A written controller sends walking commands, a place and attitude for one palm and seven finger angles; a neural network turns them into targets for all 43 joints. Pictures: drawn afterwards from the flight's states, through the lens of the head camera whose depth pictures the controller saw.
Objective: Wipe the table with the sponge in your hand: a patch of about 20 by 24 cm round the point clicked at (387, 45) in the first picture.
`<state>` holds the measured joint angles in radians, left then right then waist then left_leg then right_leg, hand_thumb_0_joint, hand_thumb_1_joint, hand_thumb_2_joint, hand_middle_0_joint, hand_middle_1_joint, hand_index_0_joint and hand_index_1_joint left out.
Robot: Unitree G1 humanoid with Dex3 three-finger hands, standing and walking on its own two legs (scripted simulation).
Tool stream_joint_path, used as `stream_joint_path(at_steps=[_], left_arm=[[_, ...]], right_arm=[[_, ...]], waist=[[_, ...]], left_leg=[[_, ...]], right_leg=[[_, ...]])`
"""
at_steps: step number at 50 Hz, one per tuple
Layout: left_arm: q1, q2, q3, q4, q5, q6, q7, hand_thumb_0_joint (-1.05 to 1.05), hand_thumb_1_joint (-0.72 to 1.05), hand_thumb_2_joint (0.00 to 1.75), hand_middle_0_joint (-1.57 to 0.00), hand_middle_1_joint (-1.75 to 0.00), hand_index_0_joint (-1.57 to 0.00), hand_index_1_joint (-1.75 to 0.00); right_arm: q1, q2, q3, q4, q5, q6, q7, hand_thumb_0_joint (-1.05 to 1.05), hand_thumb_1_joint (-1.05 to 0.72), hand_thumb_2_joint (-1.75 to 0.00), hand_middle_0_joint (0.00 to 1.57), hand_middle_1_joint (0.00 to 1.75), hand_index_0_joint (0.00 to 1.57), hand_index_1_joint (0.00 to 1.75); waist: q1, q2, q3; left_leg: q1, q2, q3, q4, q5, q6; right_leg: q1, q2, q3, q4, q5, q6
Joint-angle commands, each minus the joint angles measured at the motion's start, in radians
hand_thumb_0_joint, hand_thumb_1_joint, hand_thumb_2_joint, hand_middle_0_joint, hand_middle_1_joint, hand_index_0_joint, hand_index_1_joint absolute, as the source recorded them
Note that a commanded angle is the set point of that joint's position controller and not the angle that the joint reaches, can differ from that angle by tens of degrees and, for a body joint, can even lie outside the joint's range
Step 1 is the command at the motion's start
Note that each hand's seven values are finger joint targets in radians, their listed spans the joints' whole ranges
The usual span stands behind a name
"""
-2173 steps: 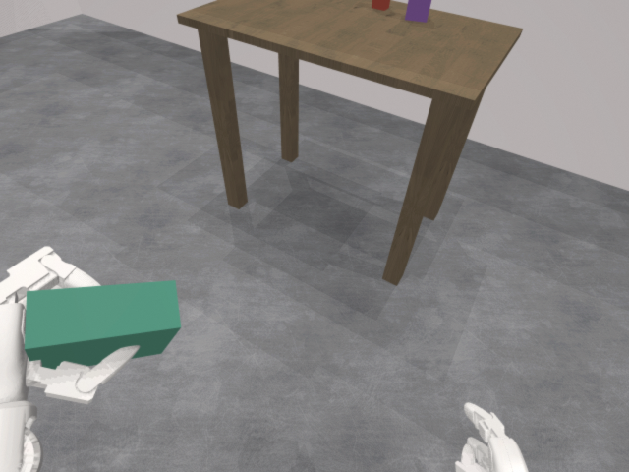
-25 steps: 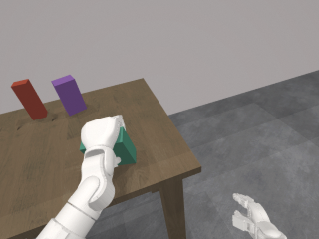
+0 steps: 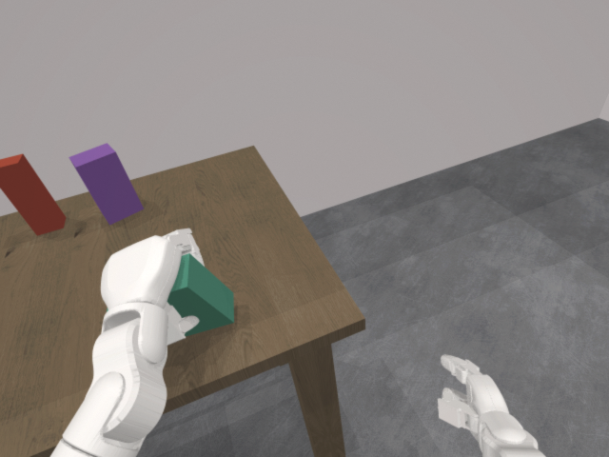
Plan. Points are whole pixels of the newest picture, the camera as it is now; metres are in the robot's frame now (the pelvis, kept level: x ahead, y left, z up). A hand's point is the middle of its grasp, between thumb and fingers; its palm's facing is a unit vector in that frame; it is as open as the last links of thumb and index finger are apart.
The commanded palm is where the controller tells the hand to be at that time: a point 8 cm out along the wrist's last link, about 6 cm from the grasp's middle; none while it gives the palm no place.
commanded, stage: slide back across to the middle lane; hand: left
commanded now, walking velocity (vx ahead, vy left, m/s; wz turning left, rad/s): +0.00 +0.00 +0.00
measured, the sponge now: (184, 306) +0.28 +0.20 +0.11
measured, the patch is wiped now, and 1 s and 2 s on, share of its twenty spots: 1.00 1.00 1.00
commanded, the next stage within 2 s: wipe forward along the middle lane in 0.28 s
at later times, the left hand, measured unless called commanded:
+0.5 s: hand (105, 316) +0.23 +0.27 +0.14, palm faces +0.11 -0.10 -0.99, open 8.9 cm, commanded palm +0.21 +0.27 +0.20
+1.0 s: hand (109, 282) +0.29 +0.30 +0.14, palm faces +0.06 -0.05 -1.00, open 9.0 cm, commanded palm +0.26 +0.30 +0.18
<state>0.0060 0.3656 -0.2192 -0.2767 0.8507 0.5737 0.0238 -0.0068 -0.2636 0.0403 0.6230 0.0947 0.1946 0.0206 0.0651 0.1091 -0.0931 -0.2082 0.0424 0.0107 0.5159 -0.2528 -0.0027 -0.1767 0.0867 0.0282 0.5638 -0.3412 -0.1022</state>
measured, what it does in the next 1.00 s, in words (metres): stands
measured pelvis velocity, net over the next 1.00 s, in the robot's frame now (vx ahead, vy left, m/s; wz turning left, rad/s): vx -0.03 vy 0.04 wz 0.01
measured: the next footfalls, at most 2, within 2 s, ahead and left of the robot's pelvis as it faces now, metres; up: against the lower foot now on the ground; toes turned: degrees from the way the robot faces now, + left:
none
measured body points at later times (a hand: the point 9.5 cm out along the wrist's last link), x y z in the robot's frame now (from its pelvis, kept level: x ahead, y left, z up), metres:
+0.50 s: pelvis -0.02 +0.01 +0.00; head -0.06 -0.06 +0.44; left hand +0.22 +0.27 +0.19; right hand +0.23 -0.21 -0.08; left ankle +0.01 +0.18 -0.73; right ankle -0.03 -0.05 -0.73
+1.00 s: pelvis -0.03 +0.04 +0.00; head -0.07 -0.01 +0.44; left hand +0.28 +0.29 +0.19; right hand +0.20 -0.18 -0.09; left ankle +0.01 +0.18 -0.73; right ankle -0.03 -0.05 -0.73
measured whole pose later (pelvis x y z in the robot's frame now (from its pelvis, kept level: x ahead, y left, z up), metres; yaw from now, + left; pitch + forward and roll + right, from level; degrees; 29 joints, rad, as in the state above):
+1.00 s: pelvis -0.03 +0.04 +0.00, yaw +1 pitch -2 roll +1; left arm -0.31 0.45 -0.18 0.18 0.94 0.50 -0.10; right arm 0.06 -0.28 0.04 0.70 0.09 0.05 -0.07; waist 0.08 0.11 -0.08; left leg -0.27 -0.02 -0.08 0.53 -0.23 -0.02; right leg -0.23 0.05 0.03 0.58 -0.31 -0.05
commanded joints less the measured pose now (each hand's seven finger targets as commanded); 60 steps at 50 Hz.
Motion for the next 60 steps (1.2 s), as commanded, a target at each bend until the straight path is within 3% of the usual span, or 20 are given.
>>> stream_joint_path(at_steps=[1,2,5,10,12,13,15,17,23,25,30,32,36,41,43,45,47,52,54,60], left_arm=[[-0.032,0.217,0.169,-0.101,0.001,0.031,-0.009,0.0,0.1,1.3,-1.2,-1.6,-1.2,-1.6],[-0.023,0.257,0.207,-0.136,-0.002,0.03,-0.01,0.0,0.1,1.3,-1.2,-1.6,-1.2,-1.6],[0.022,0.278,0.238,-0.146,-0.011,0.034,-0.012,0.0,0.1,1.3,-1.2,-1.6,-1.2,-1.6],[0.005,0.33,0.276,-0.128,-0.016,0.047,-0.033,0.0,0.1,1.3,-1.2,-1.6,-1.2,-1.6],[-0.045,0.328,0.26,-0.167,-0.015,0.036,-0.05,0.0,0.1,1.3,-1.2,-1.6,-1.2,-1.6],[-0.03,0.364,0.29,-0.158,-0.009,0.031,-0.052,0.0,0.1,1.3,-1.2,-1.6,-1.2,-1.6],[-0.001,0.335,0.269,-0.15,-0.008,0.022,-0.066,0.0,0.1,1.3,-1.2,-1.6,-1.2,-1.6],[0.0,0.361,0.288,-0.15,0.0,0.014,-0.079,0.0,0.1,1.3,-1.2,-1.6,-1.2,-1.6],[-0.2,0.33,0.221,-0.023,0.039,-0.018,-0.084,0.0,0.1,1.3,-1.2,-1.6,-1.2,-1.6],[-0.245,0.344,0.225,0.035,0.058,-0.027,-0.082,0.0,0.1,1.3,-1.2,-1.6,-1.2,-1.6],[-0.379,0.295,0.163,0.163,0.081,-0.03,-0.089,0.0,0.1,1.3,-1.2,-1.6,-1.2,-1.6],[-0.392,0.31,0.181,0.186,0.082,-0.038,-0.091,0.0,0.1,1.3,-1.2,-1.6,-1.2,-1.6],[-0.441,0.27,0.144,0.253,0.085,-0.05,-0.098,0.0,0.1,1.3,-1.2,-1.6,-1.2,-1.6],[-0.492,0.281,0.15,0.351,0.099,-0.068,-0.096,0.0,0.1,1.3,-1.2,-1.6,-1.2,-1.6],[-0.524,0.264,0.129,0.378,0.107,-0.071,-0.096,0.0,0.1,1.3,-1.2,-1.6,-1.2,-1.6],[-0.519,0.237,0.11,0.399,0.107,-0.072,-0.094,0.0,0.1,1.3,-1.2,-1.6,-1.2,-1.6],[-0.533,0.261,0.134,0.429,0.107,-0.073,-0.093,0.0,0.1,1.3,-1.2,-1.6,-1.2,-1.6],[-0.536,0.247,0.129,0.45,0.112,-0.072,-0.092,0.0,0.1,1.3,-1.2,-1.6,-1.2,-1.6],[-0.538,0.204,0.088,0.467,0.112,-0.073,-0.092,0.0,0.1,1.3,-1.2,-1.6,-1.2,-1.6],[-0.567,0.236,0.11,0.533,0.125,-0.072,-0.085,0.0,0.1,1.3,-1.2,-1.6,-1.2,-1.6]], right_arm=[[-0.267,-0.077,-0.025,-0.197,-0.003,-0.058,-0.008,0.0,-0.9,-0.9,0.2,0.3,0.2,0.3],[-0.268,-0.079,-0.025,-0.205,-0.003,-0.057,-0.009,0.0,-0.9,-0.9,0.2,0.3,0.2,0.3],[-0.267,-0.079,-0.024,-0.203,-0.006,-0.062,-0.016,0.0,-0.9,-0.9,0.2,0.3,0.2,0.3],[-0.278,-0.088,-0.025,-0.196,-0.006,-0.091,-0.041,0.0,-0.9,-0.9,0.2,0.3,0.2,0.3],[-0.278,-0.082,-0.026,-0.207,0.0,-0.115,-0.046,0.0,-0.9,-0.9,0.2,0.3,0.2,0.3],[-0.275,-0.087,-0.03,-0.197,-0.004,-0.128,-0.051,0.0,-0.9,-0.9,0.2,0.3,0.2,0.3],[-0.264,-0.085,-0.028,-0.193,-0.008,-0.146,-0.053,0.0,-0.9,-0.9,0.2,0.3,0.2,0.3],[-0.255,-0.09,-0.031,-0.19,-0.012,-0.157,-0.056,0.0,-0.9,-0.9,0.2,0.3,0.2,0.3],[-0.24,-0.088,-0.026,-0.162,-0.01,-0.196,-0.082,0.0,-0.9,-0.9,0.2,0.3,0.2,0.3],[-0.232,-0.093,-0.028,-0.144,-0.015,-0.205,-0.088,0.0,-0.9,-0.9,0.2,0.3,0.2,0.3],[-0.241,-0.088,-0.021,-0.123,-0.013,-0.217,-0.094,0.0,-0.9,-0.9,0.2,0.3,0.2,0.3],[-0.242,-0.09,-0.021,-0.123,-0.015,-0.22,-0.095,0.0,-0.9,-0.9,0.2,0.3,0.2,0.3],[-0.223,-0.091,-0.018,-0.114,-0.014,-0.213,-0.091,0.0,-0.9,-0.9,0.2,0.3,0.2,0.3],[-0.198,-0.099,-0.022,-0.1,-0.014,-0.204,-0.095,0.0,-0.9,-0.9,0.2,0.3,0.2,0.3],[-0.19,-0.102,-0.022,-0.103,-0.011,-0.202,-0.095,0.0,-0.9,-0.9,0.2,0.3,0.2,0.3],[-0.18,-0.102,-0.026,-0.105,-0.01,-0.198,-0.093,0.0,-0.9,-0.9,0.2,0.3,0.2,0.3],[-0.172,-0.105,-0.026,-0.104,-0.01,-0.194,-0.092,0.0,-0.9,-0.9,0.2,0.3,0.2,0.3],[-0.157,-0.112,-0.031,-0.109,-0.009,-0.178,-0.083,0.0,-0.9,-0.9,0.2,0.3,0.2,0.3],[-0.14,-0.114,-0.035,-0.108,-0.005,-0.174,-0.08,0.0,-0.9,-0.9,0.2,0.3,0.2,0.3],[-0.121,-0.124,-0.037,-0.095,-0.005,-0.159,-0.077,0.0,-0.9,-0.9,0.2,0.3,0.2,0.3]], waist=[[0.041,-0.169,-0.095],[0.046,-0.155,-0.125],[0.048,-0.161,-0.102],[0.044,-0.141,-0.046],[0.031,-0.136,-0.086],[0.044,-0.127,-0.08],[0.043,-0.119,-0.078],[0.042,-0.148,-0.09],[0.02,-0.144,-0.026],[0.024,-0.142,-0.041],[0.023,-0.16,-0.062],[0.027,-0.146,-0.082],[0.016,-0.167,-0.066],[0.007,-0.187,-0.039],[0.004,-0.152,-0.034],[0.005,-0.157,-0.039],[0.005,-0.173,-0.042],[0.003,-0.166,-0.065],[-0.007,-0.177,-0.052],[-0.011,-0.173,-0.05]], left_leg=[[0.007,-0.07,0.011,0.018,0.245,0.042],[0.006,-0.072,0.006,0.019,0.248,0.041],[-0.014,-0.075,0.0,0.031,0.238,0.04],[-0.022,-0.082,-0.014,0.043,0.181,0.044],[-0.012,-0.082,-0.018,0.04,0.186,0.047],[-0.008,-0.084,-0.022,0.046,0.187,0.05],[-0.01,-0.085,-0.022,0.052,0.202,0.052],[-0.01,-0.088,-0.027,0.052,0.202,0.053],[-0.007,-0.085,-0.025,0.022,0.104,0.051],[-0.003,-0.087,-0.025,0.019,0.11,0.05],[-0.008,-0.088,-0.023,-0.009,0.062,0.045],[-0.005,-0.09,-0.022,-0.014,0.065,0.046],[-0.019,-0.086,-0.017,-0.019,0.048,0.043],[-0.031,-0.085,-0.014,-0.029,0.019,0.04],[-0.032,-0.084,-0.015,-0.041,0.004,0.039],[-0.031,-0.085,-0.015,-0.044,-0.001,0.041],[-0.041,-0.084,-0.021,-0.048,0.002,0.039],[-0.042,-0.08,-0.024,-0.05,0.037,0.04],[-0.041,-0.08,-0.018,-0.043,0.039,0.043],[-0.05,-0.078,-0.02,-0.048,0.04,0.04]], right_leg=[[0.047,-0.068,0.135,-0.107,0.505,0.065],[0.067,-0.068,0.148,-0.1,0.512,0.063],[0.058,-0.074,0.163,-0.094,0.53,0.069],[-0.01,-0.073,0.18,-0.127,0.368,0.069],[0.004,-0.076,0.168,-0.118,0.362,0.073],[-0.005,-0.075,0.172,-0.118,0.348,0.072],[-0.003,-0.078,0.163,-0.111,0.398,0.074],[0.007,-0.076,0.169,-0.106,0.419,0.075],[-0.083,-0.073,0.134,-0.154,0.181,0.074],[-0.073,-0.073,0.126,-0.151,0.2,0.07],[-0.076,-0.072,0.085,-0.157,0.115,0.071],[-0.062,-0.069,0.091,-0.154,0.124,0.068],[-0.076,-0.074,0.057,-0.154,0.107,0.073],[-0.1,-0.069,0.044,-0.166,0.057,0.073],[-0.11,-0.064,0.028,-0.161,0.028,0.067],[-0.111,-0.064,0.015,-0.16,0.027,0.067],[-0.104,-0.06,0.022,-0.16,0.037,0.065],[-0.083,-0.056,0.005,-0.143,0.103,0.06],[-0.094,-0.057,-0.008,-0.141,0.111,0.063],[-0.098,-0.052,-0.013,-0.138,0.118,0.059]])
